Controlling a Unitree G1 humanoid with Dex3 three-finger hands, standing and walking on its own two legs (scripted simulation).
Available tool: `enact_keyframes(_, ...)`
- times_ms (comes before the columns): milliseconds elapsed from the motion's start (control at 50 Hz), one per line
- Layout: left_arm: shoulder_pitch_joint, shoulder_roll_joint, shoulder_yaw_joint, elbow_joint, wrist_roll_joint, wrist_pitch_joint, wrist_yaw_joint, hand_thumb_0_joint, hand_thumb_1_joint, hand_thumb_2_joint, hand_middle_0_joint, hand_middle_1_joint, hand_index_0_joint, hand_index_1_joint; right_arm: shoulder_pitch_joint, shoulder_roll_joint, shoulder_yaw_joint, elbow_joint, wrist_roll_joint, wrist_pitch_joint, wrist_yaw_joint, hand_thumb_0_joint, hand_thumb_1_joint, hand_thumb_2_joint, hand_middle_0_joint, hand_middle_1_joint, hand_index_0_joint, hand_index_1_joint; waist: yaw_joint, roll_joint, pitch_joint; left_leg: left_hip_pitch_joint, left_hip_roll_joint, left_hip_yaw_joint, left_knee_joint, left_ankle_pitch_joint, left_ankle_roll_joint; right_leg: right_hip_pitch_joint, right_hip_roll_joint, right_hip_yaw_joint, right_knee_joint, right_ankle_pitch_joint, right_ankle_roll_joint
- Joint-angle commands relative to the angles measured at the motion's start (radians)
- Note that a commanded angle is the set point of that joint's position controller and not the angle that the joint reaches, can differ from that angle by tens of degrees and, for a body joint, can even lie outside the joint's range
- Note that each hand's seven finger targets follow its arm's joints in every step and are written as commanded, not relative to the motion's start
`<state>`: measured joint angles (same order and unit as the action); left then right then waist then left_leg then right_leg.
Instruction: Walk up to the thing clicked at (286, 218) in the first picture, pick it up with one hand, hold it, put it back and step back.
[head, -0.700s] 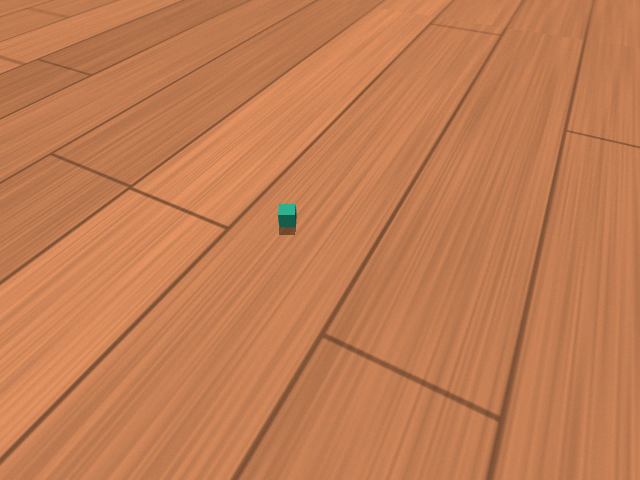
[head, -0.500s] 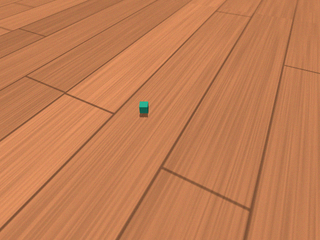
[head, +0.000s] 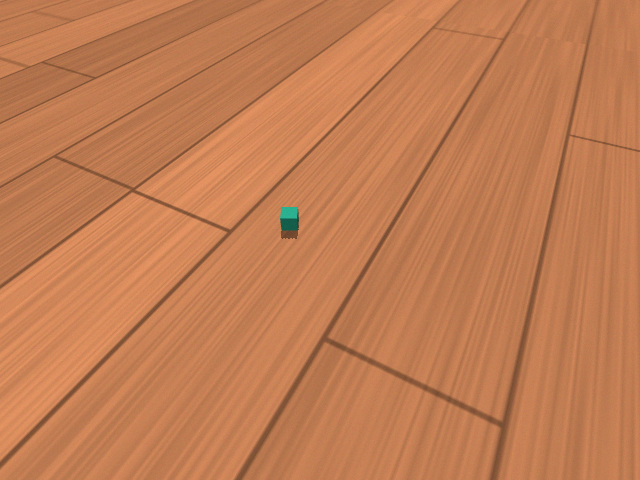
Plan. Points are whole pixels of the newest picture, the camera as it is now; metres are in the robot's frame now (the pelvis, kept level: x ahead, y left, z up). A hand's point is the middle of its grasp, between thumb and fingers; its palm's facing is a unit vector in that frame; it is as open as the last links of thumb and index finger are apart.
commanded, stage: stand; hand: left
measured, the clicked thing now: (289, 218) +1.36 +0.19 -0.74
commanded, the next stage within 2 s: walk up in 0.42 s
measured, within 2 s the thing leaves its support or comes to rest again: neither
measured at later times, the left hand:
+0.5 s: hand out of the picture +0.07 +0.26 -0.16, palm faces -0.02 -0.95 -0.32, open 7.4 cm
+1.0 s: hand out of the picture +0.17 +0.23 -0.15, palm faces +0.01 -0.92 -0.38, open 7.4 cm
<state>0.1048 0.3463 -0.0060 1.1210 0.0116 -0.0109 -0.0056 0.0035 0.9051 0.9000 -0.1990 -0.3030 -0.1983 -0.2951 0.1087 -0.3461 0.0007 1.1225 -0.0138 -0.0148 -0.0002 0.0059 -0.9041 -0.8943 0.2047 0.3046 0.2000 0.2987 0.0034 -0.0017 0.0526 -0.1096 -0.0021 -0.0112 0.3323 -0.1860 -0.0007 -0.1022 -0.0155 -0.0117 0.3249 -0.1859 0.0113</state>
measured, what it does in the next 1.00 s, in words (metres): walks ahead: right foot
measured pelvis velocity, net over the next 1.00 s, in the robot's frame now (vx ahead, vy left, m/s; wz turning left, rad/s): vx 0.17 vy -0.05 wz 0.01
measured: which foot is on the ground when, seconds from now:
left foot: down 0.00-0.68, up 0.70-1.00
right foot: down 0.00-0.50, up 0.52-0.64, down 0.66-1.00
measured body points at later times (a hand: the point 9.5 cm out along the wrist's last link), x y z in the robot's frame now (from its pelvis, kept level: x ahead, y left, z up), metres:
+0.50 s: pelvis +0.01 +0.00 +0.00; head +0.01 +0.00 +0.45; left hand +0.08 +0.31 -0.13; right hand +0.08 -0.31 -0.13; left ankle +0.00 +0.12 -0.74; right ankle -0.01 -0.12 -0.74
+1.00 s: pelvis +0.17 -0.05 -0.01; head +0.19 -0.05 +0.44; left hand +0.17 +0.28 -0.12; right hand +0.26 -0.37 -0.13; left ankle +0.31 +0.09 -0.72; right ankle +0.06 -0.15 -0.75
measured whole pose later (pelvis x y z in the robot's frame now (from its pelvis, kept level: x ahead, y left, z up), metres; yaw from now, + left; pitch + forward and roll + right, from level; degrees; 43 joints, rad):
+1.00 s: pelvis +0.17 -0.05 -0.01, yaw +0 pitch -3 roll -2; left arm 0.35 0.40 0.06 0.95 0.02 -0.08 -0.05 0.01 0.90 0.90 -0.20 -0.30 -0.20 -0.30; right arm 0.21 -0.43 -0.07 0.94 -0.03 -0.02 0.09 0.01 -0.91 -0.89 0.20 0.30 0.20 0.30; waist 0.04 0.06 0.09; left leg -0.50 0.05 -0.05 0.70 -0.17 0.00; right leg 0.08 0.03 -0.10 0.32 -0.34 -0.02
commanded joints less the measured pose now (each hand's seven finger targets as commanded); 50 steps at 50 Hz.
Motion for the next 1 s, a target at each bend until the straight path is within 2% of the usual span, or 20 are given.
enact_keyframes(0, -0.036, 0.204, 0.044, -0.055, -0.002, -0.021, 0.014, 0.0, 0.9, 0.9, -0.2, -0.3, -0.2, -0.3, -0.032, -0.209, -0.036, -0.06, 0.007, -0.019, -0.01, 0.0, -0.9, -0.9, 0.2, 0.3, 0.2, 0.3, -0.003, 0.008, -0.068, -0.012, 0.121, -0.099, -0.061, 0.116, 0.026, 0.015, -0.116, 0.092, -0.056, 0.109, -0.036)
enact_keyframes(80, -0.039, 0.208, 0.045, -0.059, 0.0, -0.023, 0.016, 0.0, 0.9, 0.9, -0.2, -0.3, -0.2, -0.3, -0.044, -0.211, -0.038, -0.065, 0.007, -0.02, -0.011, 0.0, -0.9, -0.9, 0.2, 0.3, 0.2, 0.3, -0.002, -0.001, -0.093, 0.02, 0.13, -0.101, -0.043, 0.182, 0.029, 0.023, -0.119, 0.089, -0.044, 0.151, -0.038)
enact_keyframes(380, -0.031, 0.211, 0.047, -0.056, -0.001, -0.02, 0.014, 0.0, 0.9, 0.9, -0.2, -0.3, -0.2, -0.3, -0.025, -0.209, -0.034, -0.059, 0.004, -0.018, -0.011, 0.0, -0.9, -0.9, 0.2, 0.3, 0.2, 0.3, -0.004, 0.01, -0.062, -0.013, 0.122, -0.103, -0.061, 0.112, 0.026, 0.018, -0.118, 0.091, -0.058, 0.096, -0.038)
enact_keyframes(400, 0.032, 0.313, 0.108, -0.119, 0.016, -0.035, -0.018, 0.0, 0.9, 0.9, -0.2, -0.3, -0.2, -0.3, 0.049, -0.307, -0.1, -0.11, -0.015, -0.037, 0.015, 0.0, -0.9, -0.9, 0.2, 0.3, 0.2, 0.3, -0.004, 0.007, -0.175, 0.015, 0.094, -0.125, 0.009, -0.404, 0.101, 0.013, -0.059, 0.082, 0.05, -0.375, -0.076)
enact_keyframes(420, 0.009, 0.298, 0.111, -0.119, 0.026, -0.036, -0.028, 0.0, 0.9, 0.9, -0.2, -0.3, -0.2, -0.3, 0.052, -0.318, -0.111, -0.104, -0.023, -0.04, 0.024, 0.0, -0.9, -0.9, 0.2, 0.3, 0.2, 0.3, -0.008, 0.053, -0.089, -0.049, 0.125, -0.179, -0.008, -0.54, 0.124, -0.102, -0.061, 0.086, 0.119, -0.466, -0.085)
enact_keyframes(460, -0.037, 0.255, 0.109, -0.151, 0.029, -0.036, -0.042, 0.0, 0.9, 0.9, -0.2, -0.3, -0.2, -0.3, 0.055, -0.32, -0.121, -0.124, -0.023, -0.039, 0.033, 0.0, -0.9, -0.9, 0.2, 0.3, 0.2, 0.3, -0.026, 0.097, 0.027, -0.045, 0.194, -0.268, -0.087, -0.612, 0.168, -0.305, -0.025, 0.031, 0.228, -0.422, -0.063)
enact_keyframes(480, -0.066, 0.241, 0.107, -0.173, 0.027, -0.037, -0.046, 0.0, 0.9, 0.9, -0.2, -0.3, -0.2, -0.3, 0.065, -0.328, -0.133, -0.136, -0.024, -0.042, 0.034, 0.0, -0.9, -0.9, 0.2, 0.3, 0.2, 0.3, -0.042, 0.14, 0.085, -0.033, 0.272, -0.352, -0.148, -0.556, 0.204, -0.381, -0.006, -0.011, 0.349, -0.275, -0.048)
enact_keyframes(500, -0.08, 0.24, 0.111, -0.19, 0.026, -0.038, -0.049, 0.0, 0.9, 0.9, -0.2, -0.3, -0.2, -0.3, 0.084, -0.339, -0.144, -0.141, -0.028, -0.05, 0.033, 0.0, -0.9, -0.9, 0.2, 0.3, 0.2, 0.3, -0.055, 0.134, 0.096, 0.021, 0.335, -0.414, -0.175, -0.468, 0.247, -0.445, -0.033, 0.028, 0.394, -0.276, -0.045)
enact_keyframes(540, -0.069, 0.256, 0.108, -0.212, 0.022, -0.049, -0.058, 0.0, 0.9, 0.9, -0.2, -0.3, -0.2, -0.3, 0.107, -0.338, -0.15, -0.164, -0.026, -0.057, 0.035, 0.0, -0.9, -0.9, 0.2, 0.3, 0.2, 0.3, -0.06, 0.106, 0.046, 0.128, 0.346, -0.416, -0.185, -0.442, 0.264, -0.496, -0.063, 0.061, 0.377, -0.319, -0.045)
enact_keyframes(600, 0.048, 0.254, 0.119, -0.193, 0.018, -0.055, -0.07, 0.0, 0.9, 0.9, -0.2, -0.3, -0.2, -0.3, 0.007, -0.342, -0.155, -0.21, -0.027, -0.05, 0.046, 0.0, -0.9, -0.9, 0.2, 0.3, 0.2, 0.3, 0.012, 0.189, 0.006, -0.003, 0.288, -0.27, -0.134, -0.404, 0.215, -0.258, -0.082, 0.043, 0.25, -0.262, -0.049)
enact_keyframes(640, 0.277, 0.27, 0.144, -0.109, 0.018, -0.063, -0.054, 0.0, 0.9, 0.9, -0.2, -0.3, -0.2, -0.3, -0.109, -0.285, -0.139, -0.253, -0.023, -0.036, 0.053, 0.0, -0.9, -0.9, 0.2, 0.3, 0.2, 0.3, 0.148, 0.076, -0.06, -0.24, 0.144, -0.059, 0.141, -0.323, 0.133, 0.15, -0.015, -0.036, 0.089, -0.057, -0.041)
enact_keyframes(660, 0.417, 0.339, 0.171, -0.066, 0.026, -0.069, -0.037, 0.0, 0.9, 0.9, -0.2, -0.3, -0.2, -0.3, -0.089, -0.207, -0.113, -0.268, -0.022, -0.033, 0.056, 0.0, -0.9, -0.9, 0.2, 0.3, 0.2, 0.3, 0.197, -0.176, -0.101, -0.434, 0.029, 0.053, 0.46, -0.365, 0.093, 0.352, -0.053, 0.075, 0.015, -0.155, -0.04)
enact_keyframes(680, 0.466, 0.419, 0.188, -0.085, 0.035, -0.073, -0.023, 0.0, 0.9, 0.9, -0.2, -0.3, -0.2, -0.3, -0.08, -0.155, -0.093, -0.291, -0.016, -0.031, 0.054, 0.0, -0.9, -0.9, 0.2, 0.3, 0.2, 0.3, 0.218, -0.347, -0.042, -0.674, -0.092, -0.001, 0.701, -0.445, 0.029, 0.341, -0.274, 0.509, -0.157, -0.499, -0.072)
enact_keyframes(700, 0.293, 0.423, 0.174, -0.148, 0.035, -0.074, -0.023, 0.0, 0.9, 0.9, -0.2, -0.3, -0.2, -0.3, -0.057, -0.228, -0.11, -0.287, -0.014, -0.025, 0.045, 0.0, -0.9, -0.9, 0.2, 0.3, 0.2, 0.3, 0.13, -0.164, 0.037, -0.641, -0.044, -0.119, 0.75, -0.338, 0.025, 0.161, -0.397, 0.668, -0.266, -0.664, -0.146)
enact_keyframes(720, 0.193, 0.428, 0.171, -0.197, 0.029, -0.075, -0.027, 0.0, 0.9, 0.9, -0.2, -0.3, -0.2, -0.3, -0.013, -0.282, -0.123, -0.268, -0.011, -0.032, 0.047, 0.0, -0.9, -0.9, 0.2, 0.3, 0.2, 0.3, 0.081, -0.108, 0.108, -0.614, 0.018, -0.141, 0.741, -0.274, 0.034, 0.064, -0.418, 0.661, -0.269, -0.682, -0.201)
enact_keyframes(760, 0.131, 0.34, 0.145, -0.225, 0.009, -0.094, -0.023, 0.0, 0.9, 0.9, -0.2, -0.3, -0.2, -0.3, 0.041, -0.284, -0.121, -0.219, 0.002, -0.042, 0.056, 0.0, -0.9, -0.9, 0.2, 0.3, 0.2, 0.3, 0.028, -0.041, 0.149, -0.578, 0.049, -0.174, 0.737, -0.161, 0.028, 0.058, -0.297, 0.421, -0.238, -0.401, -0.171)
enact_keyframes(780, 0.121, 0.311, 0.137, -0.228, -0.002, -0.099, -0.02, 0.0, 0.9, 0.9, -0.2, -0.3, -0.2, -0.3, 0.097, -0.27, -0.117, -0.199, 0.006, -0.041, 0.058, 0.0, -0.9, -0.9, 0.2, 0.3, 0.2, 0.3, 0.006, -0.053, 0.12, -0.527, 0.047, -0.169, 0.701, -0.107, 0.027, 0.058, -0.24, 0.291, -0.216, -0.275, -0.122)
enact_keyframes(840, 0.162, 0.302, 0.132, -0.238, -0.004, -0.104, -0.02, 0.0, 0.9, 0.9, -0.2, -0.3, -0.2, -0.3, 0.104, -0.246, -0.11, -0.219, 0.004, -0.036, 0.073, 0.0, -0.9, -0.9, 0.2, 0.3, 0.2, 0.3, 0.012, -0.09, 0.087, -0.471, 0.045, -0.111, 0.582, -0.048, -0.001, 0.057, -0.215, 0.136, -0.168, 0.009, -0.175)
enact_keyframes(940, 0.2, 0.32, 0.141, -0.265, -0.001, -0.096, -0.024, 0.0, 0.9, 0.9, -0.2, -0.3, -0.2, -0.3, -0.038, -0.226, -0.105, -0.307, -0.006, -0.035, 0.09, 0.0, -0.9, -0.9, 0.2, 0.3, 0.2, 0.3, 0.056, -0.123, 0.099, -0.384, 0.054, 0.018, 0.294, 0.05, -0.001, 0.047, -0.166, 0.004, -0.113, 0.222, -0.151)
enact_keyframes(980, 0.215, 0.329, 0.135, -0.271, 0.0, -0.094, -0.023, 0.0, 0.9, 0.9, -0.2, -0.3, -0.2, -0.3, -0.066, -0.219, -0.111, -0.327, -0.008, -0.036, 0.09, 0.0, -0.9, -0.9, 0.2, 0.3, 0.2, 0.3, 0.067, -0.125, 0.079, -0.316, 0.06, 0.049, 0.257, 0.105, 0.023, 0.042, -0.203, 0.012, -0.104, 0.268, -0.157)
